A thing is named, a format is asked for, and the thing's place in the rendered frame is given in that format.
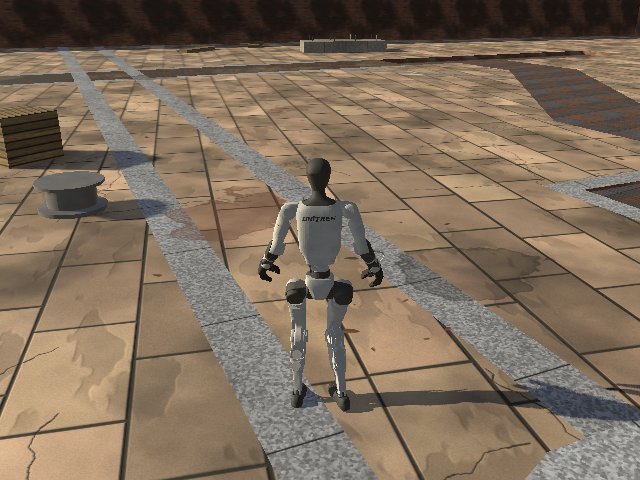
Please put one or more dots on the right robot upper arm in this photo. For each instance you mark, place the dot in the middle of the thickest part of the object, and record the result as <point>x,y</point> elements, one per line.
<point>351,211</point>

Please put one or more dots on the robot left shin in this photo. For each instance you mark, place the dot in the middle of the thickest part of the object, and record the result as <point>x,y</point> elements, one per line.
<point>297,359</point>

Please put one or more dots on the robot right hand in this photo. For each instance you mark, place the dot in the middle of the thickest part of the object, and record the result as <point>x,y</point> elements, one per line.
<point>378,275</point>

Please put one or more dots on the robot left hand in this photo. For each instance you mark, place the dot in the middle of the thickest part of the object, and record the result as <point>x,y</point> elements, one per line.
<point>262,272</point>

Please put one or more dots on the robot right forearm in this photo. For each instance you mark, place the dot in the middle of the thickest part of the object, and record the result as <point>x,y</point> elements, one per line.
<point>370,259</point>

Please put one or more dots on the robot left forearm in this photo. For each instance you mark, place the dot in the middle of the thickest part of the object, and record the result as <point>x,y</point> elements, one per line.
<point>268,258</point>

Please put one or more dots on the left robot upper arm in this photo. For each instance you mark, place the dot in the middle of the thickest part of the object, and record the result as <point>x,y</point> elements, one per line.
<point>287,212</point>

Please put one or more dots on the left robot thigh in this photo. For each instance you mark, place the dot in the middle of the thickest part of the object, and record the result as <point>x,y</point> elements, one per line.
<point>296,299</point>

